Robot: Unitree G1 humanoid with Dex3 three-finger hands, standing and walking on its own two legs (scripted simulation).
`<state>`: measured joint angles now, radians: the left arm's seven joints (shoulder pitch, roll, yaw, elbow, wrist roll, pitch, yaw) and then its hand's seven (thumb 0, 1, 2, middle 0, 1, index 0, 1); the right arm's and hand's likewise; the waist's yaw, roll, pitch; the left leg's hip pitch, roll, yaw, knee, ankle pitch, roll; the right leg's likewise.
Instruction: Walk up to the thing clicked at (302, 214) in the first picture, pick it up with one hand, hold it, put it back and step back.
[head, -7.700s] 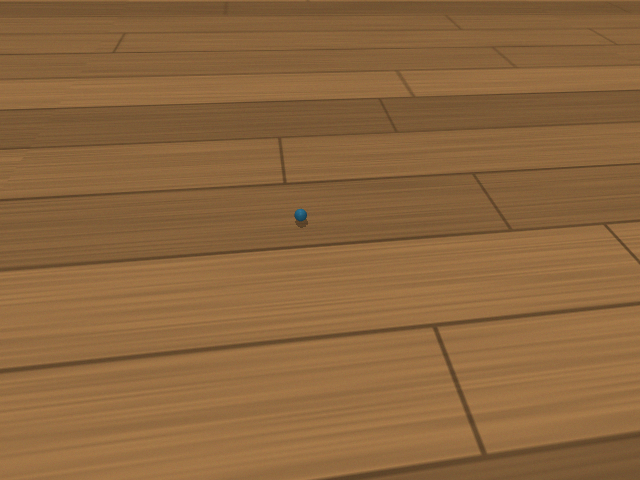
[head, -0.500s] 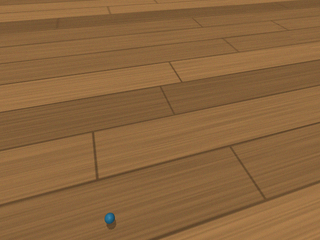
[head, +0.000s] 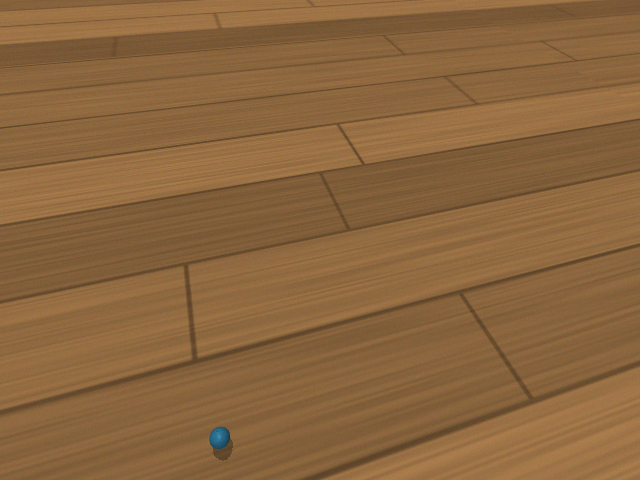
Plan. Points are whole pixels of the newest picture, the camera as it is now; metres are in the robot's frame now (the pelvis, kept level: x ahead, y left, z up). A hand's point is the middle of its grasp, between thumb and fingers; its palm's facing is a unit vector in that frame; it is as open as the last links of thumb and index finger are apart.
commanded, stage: stand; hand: left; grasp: from above
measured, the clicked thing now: (219, 437) +0.40 +0.27 -0.75
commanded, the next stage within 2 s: rise first in 0.54 s
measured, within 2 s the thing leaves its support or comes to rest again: neither
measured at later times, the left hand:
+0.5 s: hand out of the picture +0.07 +0.26 -0.16, palm faces -0.02 -0.94 -0.35, open 7.4 cm
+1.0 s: hand out of the picture +0.14 +0.26 -0.18, palm faces -0.06 -0.92 -0.40, open 11.2 cm
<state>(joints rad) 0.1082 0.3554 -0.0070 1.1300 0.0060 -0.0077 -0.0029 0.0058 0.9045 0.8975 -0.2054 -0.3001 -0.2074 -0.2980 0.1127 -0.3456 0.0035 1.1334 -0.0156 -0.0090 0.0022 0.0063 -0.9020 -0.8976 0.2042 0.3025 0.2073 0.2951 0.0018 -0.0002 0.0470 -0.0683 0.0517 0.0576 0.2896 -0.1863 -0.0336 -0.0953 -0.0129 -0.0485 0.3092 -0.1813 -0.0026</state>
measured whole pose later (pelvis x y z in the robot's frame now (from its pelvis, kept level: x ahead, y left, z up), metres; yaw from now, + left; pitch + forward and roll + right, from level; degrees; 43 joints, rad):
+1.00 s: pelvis -0.01 +0.01 -0.03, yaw +1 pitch +8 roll +0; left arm 0.00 0.33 0.14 0.94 0.16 0.06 0.00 0.00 0.06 0.93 -0.13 -0.89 -0.14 -0.88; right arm 0.25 -0.23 -0.03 0.73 0.02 -0.03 -0.02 0.01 -0.90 -0.90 0.20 0.30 0.21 0.29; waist -0.03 -0.01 -0.01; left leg -0.47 0.05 0.04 0.66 -0.33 -0.02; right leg -0.48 -0.04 -0.05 0.66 -0.32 0.00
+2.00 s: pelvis -0.10 +0.01 -0.35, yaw -1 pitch +34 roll -3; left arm -0.53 0.55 0.10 0.99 0.92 -0.17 0.20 0.00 -0.42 0.94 -0.15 -0.99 -0.16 -0.99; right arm 0.11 -0.27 -0.07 0.74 -0.04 -0.11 0.05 0.01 -0.86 -0.89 0.20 0.30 0.21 0.29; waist -0.05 0.01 -0.13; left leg -1.99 0.05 -0.05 2.07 -0.68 0.00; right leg -1.97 -0.07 -0.05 2.02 -0.65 0.00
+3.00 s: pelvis -0.10 +0.02 -0.45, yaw -4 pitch +34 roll -7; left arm -0.88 0.74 0.14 1.42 1.29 -0.27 0.43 0.00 -0.52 1.01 -0.09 -1.00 -0.09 -1.00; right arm 0.12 -0.27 0.01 0.77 -0.17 -0.07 0.14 0.00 -0.91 -0.90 0.20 0.30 0.21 0.29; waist -0.19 -0.02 -0.04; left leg -2.31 0.04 -0.09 2.41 -0.71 0.02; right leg -2.26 -0.06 -0.05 2.32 -0.66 0.02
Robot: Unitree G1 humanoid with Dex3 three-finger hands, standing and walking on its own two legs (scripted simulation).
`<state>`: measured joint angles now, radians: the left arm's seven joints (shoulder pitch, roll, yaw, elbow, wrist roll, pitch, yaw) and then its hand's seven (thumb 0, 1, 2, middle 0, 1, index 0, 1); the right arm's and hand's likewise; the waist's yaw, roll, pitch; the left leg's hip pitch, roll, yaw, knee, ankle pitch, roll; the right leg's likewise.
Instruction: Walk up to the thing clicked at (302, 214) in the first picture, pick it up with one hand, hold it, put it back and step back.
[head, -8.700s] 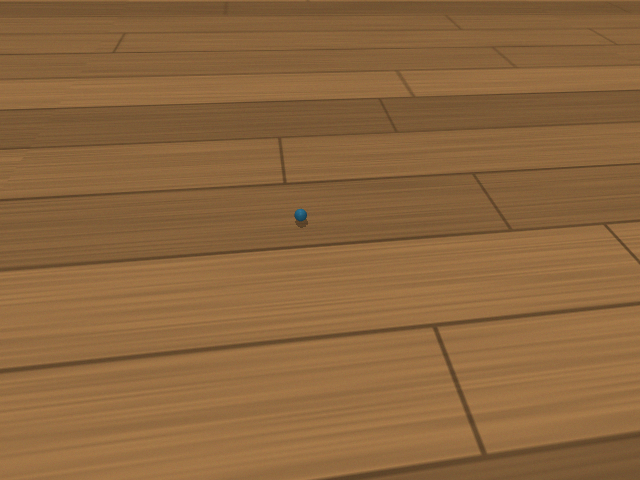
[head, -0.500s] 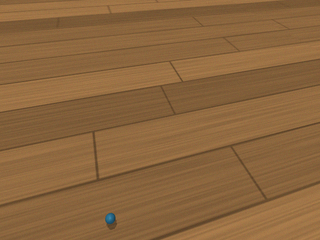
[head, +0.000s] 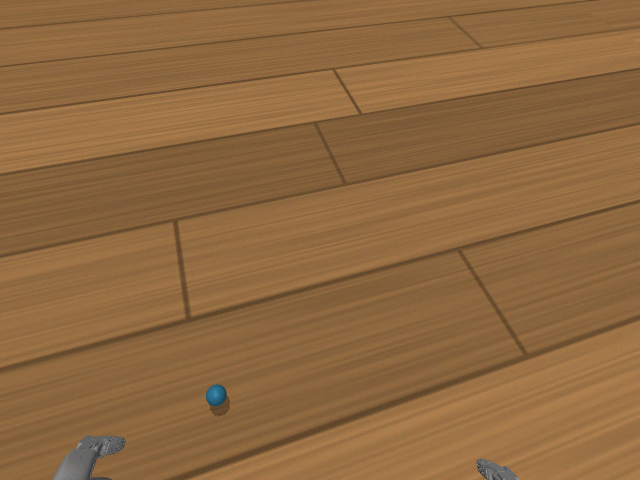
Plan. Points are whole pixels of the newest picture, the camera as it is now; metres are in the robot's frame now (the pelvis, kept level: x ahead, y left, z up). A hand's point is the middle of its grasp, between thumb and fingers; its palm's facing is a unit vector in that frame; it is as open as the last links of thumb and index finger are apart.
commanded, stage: rise first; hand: left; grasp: from above
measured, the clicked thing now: (216, 395) +0.42 +0.26 -0.73
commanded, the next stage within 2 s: none
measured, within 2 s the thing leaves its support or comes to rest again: neither
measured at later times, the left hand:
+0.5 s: hand out of the picture +0.14 +0.28 -0.27, palm faces -0.32 -0.75 -0.57, open 14.0 cm
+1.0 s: hand (167, 435) +0.27 +0.30 -0.47, palm faces -0.48 -0.27 -0.84, open 13.5 cm
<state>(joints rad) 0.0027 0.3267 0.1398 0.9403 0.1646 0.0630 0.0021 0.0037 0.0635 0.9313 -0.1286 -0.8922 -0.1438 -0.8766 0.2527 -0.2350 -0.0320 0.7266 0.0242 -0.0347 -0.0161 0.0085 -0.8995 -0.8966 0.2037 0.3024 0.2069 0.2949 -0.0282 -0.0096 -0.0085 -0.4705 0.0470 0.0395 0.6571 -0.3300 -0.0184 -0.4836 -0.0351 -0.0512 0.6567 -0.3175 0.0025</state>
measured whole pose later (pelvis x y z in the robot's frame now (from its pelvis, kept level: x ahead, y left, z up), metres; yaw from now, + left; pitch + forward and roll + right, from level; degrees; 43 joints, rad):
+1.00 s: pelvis -0.09 +0.01 -0.32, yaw -1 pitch +34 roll -3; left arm -0.53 0.55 0.10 0.99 0.92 -0.17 0.20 0.00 -0.42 0.94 -0.15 -0.99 -0.16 -0.99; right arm 0.11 -0.27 -0.07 0.74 -0.04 -0.11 0.05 0.01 -0.86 -0.89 0.20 0.30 0.21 0.29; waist -0.05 0.01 -0.13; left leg -1.99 0.05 -0.05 2.07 -0.68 0.00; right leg -1.97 -0.07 -0.05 2.02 -0.65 0.00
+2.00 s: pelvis -0.09 +0.02 -0.42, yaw -5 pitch +34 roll -7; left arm -0.88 0.74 0.14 1.42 1.29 -0.27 0.43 0.00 -0.52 1.01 -0.09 -1.00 -0.09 -1.00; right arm 0.12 -0.27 0.01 0.77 -0.17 -0.07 0.14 0.00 -0.91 -0.90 0.20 0.30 0.21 0.29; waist -0.19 -0.02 -0.04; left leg -2.31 0.04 -0.09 2.41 -0.71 0.02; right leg -2.26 -0.06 -0.05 2.32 -0.66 0.02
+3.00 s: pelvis -0.09 +0.02 -0.44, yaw -7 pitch +33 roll -9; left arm -0.94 0.82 0.16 1.50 1.31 -0.27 0.46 0.00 -0.55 1.03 -0.09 -1.01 -0.08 -1.02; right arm 0.13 -0.29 0.07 0.76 -0.21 -0.08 0.17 0.00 -0.91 -0.90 0.20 0.30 0.21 0.29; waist -0.25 -0.04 0.01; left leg -2.36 0.04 -0.13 2.49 -0.72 0.03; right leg -2.29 -0.05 -0.08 2.37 -0.67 0.03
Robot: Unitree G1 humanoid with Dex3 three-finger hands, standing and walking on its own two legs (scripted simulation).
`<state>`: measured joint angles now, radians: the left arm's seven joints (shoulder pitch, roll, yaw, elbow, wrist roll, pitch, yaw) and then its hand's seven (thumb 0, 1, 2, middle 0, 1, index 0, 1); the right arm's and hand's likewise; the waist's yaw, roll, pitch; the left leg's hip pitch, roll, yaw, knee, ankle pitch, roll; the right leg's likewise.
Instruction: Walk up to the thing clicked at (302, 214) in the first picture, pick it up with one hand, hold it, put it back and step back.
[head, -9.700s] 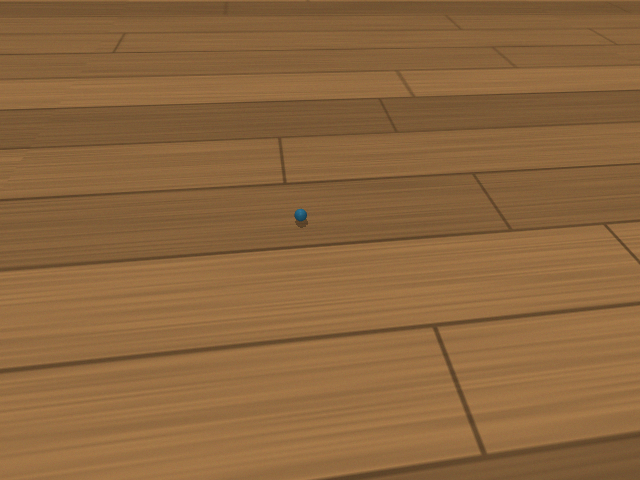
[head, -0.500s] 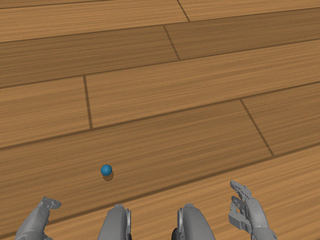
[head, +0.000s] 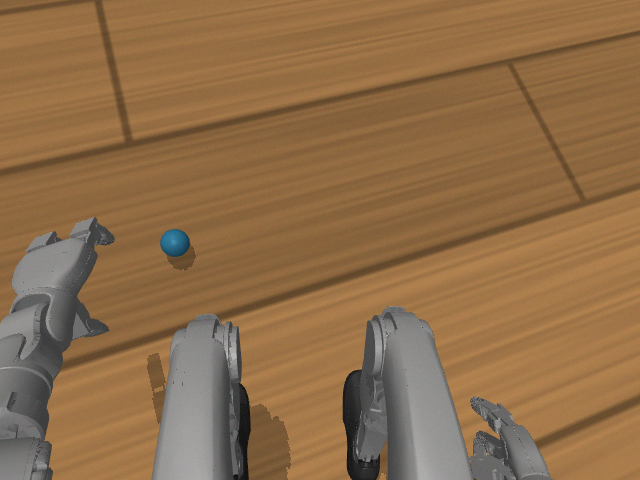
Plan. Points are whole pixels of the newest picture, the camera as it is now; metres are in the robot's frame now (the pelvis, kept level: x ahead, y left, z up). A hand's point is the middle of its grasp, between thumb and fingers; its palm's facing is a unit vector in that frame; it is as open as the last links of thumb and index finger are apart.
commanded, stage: rise first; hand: left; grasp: from above
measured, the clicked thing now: (175, 242) +0.50 +0.26 -0.41
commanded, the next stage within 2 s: none
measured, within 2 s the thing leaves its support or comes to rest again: neither
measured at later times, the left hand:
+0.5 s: hand (112, 263) +0.41 +0.31 -0.24, palm faces -0.47 -0.04 -0.88, open 14.0 cm
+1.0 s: hand (130, 256) +0.44 +0.30 -0.28, palm faces -0.47 -0.04 -0.88, open 14.1 cm
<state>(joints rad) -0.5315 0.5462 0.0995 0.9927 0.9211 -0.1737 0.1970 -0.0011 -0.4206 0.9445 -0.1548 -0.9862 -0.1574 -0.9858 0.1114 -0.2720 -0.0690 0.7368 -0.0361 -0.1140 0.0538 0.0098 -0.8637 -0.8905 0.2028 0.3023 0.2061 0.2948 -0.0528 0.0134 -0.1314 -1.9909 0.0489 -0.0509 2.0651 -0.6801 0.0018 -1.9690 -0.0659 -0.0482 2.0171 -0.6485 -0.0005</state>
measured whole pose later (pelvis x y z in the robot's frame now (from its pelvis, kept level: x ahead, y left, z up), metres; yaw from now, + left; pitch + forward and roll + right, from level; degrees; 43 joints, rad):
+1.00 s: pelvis +0.00 +0.01 -0.11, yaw -3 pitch +34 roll -7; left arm -0.88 0.74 0.14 1.42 1.29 -0.27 0.43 0.00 -0.52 1.01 -0.09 -1.00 -0.09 -1.00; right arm 0.12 -0.27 0.01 0.77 -0.17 -0.07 0.14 0.00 -0.91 -0.90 0.20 0.30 0.21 0.29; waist -0.19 -0.02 -0.04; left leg -2.31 0.04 -0.09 2.41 -0.71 0.02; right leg -2.26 -0.06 -0.05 2.32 -0.66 0.02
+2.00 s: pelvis +0.00 +0.01 -0.13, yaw -5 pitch +33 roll -9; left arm -0.94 0.82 0.16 1.50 1.31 -0.27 0.46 0.00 -0.55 1.03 -0.09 -1.01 -0.08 -1.02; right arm 0.13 -0.29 0.07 0.76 -0.21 -0.08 0.17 0.00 -0.91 -0.90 0.20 0.30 0.21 0.29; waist -0.25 -0.04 0.01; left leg -2.36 0.04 -0.13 2.49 -0.72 0.03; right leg -2.29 -0.05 -0.08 2.37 -0.67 0.03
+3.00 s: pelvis +0.00 +0.01 -0.12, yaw -5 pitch +33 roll -9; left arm -0.95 0.84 0.15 1.51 1.32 -0.28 0.42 0.00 -0.49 0.98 -0.16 -0.95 -0.14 -0.96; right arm 0.14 -0.29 0.08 0.74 -0.19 -0.08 0.17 0.00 -0.91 -0.90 0.20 0.30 0.21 0.29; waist -0.25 -0.03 -0.01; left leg -2.35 0.03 -0.12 2.47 -0.70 0.03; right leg -2.28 -0.05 -0.07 2.35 -0.65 0.03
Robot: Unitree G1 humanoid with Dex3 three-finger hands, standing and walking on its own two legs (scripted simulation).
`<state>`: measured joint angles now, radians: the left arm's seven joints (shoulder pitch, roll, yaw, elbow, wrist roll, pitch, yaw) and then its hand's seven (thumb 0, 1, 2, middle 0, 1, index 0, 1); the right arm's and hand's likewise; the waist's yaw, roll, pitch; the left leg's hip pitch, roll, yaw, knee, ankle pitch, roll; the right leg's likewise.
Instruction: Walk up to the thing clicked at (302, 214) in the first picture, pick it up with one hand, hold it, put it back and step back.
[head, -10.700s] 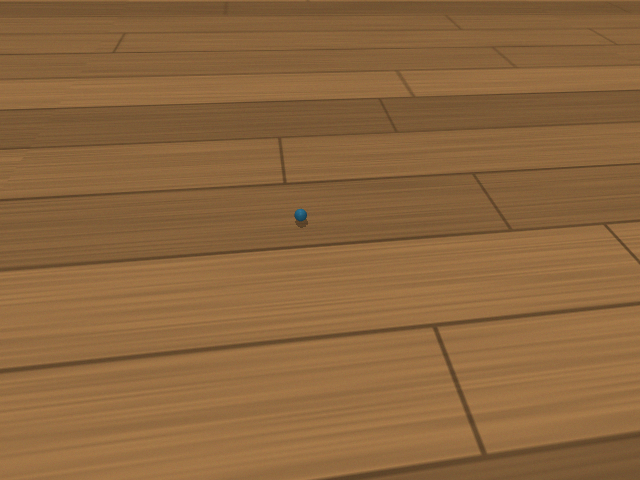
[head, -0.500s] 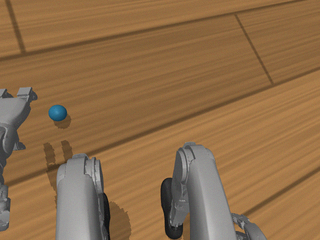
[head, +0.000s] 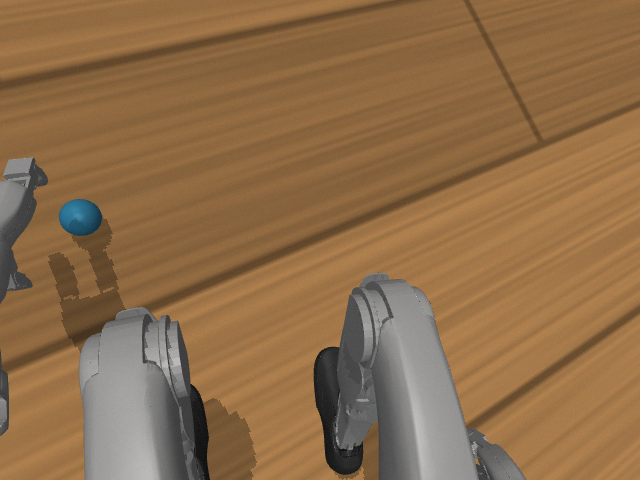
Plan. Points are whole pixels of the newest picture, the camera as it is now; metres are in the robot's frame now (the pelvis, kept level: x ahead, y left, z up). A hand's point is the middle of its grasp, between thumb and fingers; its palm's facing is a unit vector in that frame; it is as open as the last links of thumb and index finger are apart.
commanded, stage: rise first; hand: left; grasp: from above
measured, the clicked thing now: (80, 217) +0.49 +0.28 -0.30
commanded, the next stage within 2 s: none
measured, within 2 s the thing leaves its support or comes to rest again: neither
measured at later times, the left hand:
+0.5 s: hand (21, 238) +0.43 +0.31 -0.20, palm faces -0.47 -0.08 -0.88, open 14.0 cm
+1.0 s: hand (26, 226) +0.45 +0.31 -0.21, palm faces -0.46 -0.07 -0.88, open 14.2 cm
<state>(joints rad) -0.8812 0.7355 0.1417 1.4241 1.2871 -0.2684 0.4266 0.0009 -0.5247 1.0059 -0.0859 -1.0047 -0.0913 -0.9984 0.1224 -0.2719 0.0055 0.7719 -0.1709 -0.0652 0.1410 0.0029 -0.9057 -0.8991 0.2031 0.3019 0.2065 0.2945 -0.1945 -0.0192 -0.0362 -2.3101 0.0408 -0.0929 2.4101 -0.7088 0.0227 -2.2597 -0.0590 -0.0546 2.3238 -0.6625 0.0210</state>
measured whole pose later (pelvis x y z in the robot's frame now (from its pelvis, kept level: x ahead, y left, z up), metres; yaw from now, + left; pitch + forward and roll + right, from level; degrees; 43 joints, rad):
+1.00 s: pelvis +0.00 +0.00 -0.02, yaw -2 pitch +33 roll -9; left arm -0.94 0.82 0.16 1.50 1.31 -0.27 0.46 0.00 -0.55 1.03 -0.09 -1.01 -0.08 -1.02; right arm 0.13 -0.29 0.07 0.76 -0.21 -0.08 0.17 0.00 -0.91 -0.90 0.20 0.30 0.21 0.29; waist -0.25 -0.04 0.01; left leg -2.36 0.04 -0.13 2.49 -0.72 0.03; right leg -2.29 -0.05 -0.08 2.37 -0.67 0.03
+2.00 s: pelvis +0.00 +0.00 -0.01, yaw -2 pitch +33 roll -9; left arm -0.95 0.84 0.15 1.51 1.32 -0.28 0.42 0.00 -0.49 0.98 -0.16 -0.95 -0.14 -0.96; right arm 0.14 -0.29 0.08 0.74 -0.19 -0.08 0.17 0.00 -0.91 -0.90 0.20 0.30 0.21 0.29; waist -0.25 -0.03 -0.01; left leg -2.35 0.03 -0.12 2.47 -0.70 0.03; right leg -2.28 -0.05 -0.07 2.35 -0.65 0.03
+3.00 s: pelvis +0.00 +0.00 -0.02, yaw -3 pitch +32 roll -10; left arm -1.00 0.88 0.10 1.49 1.25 -0.27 0.34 0.00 -0.53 1.01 -0.09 -1.03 -0.09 -1.03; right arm 0.16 -0.32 0.11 0.73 -0.20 -0.10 0.18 0.00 -0.90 -0.89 0.20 0.30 0.21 0.29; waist -0.26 -0.05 0.06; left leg -2.37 0.03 -0.15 2.50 -0.70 0.02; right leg -2.29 -0.04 -0.09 2.38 -0.64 0.03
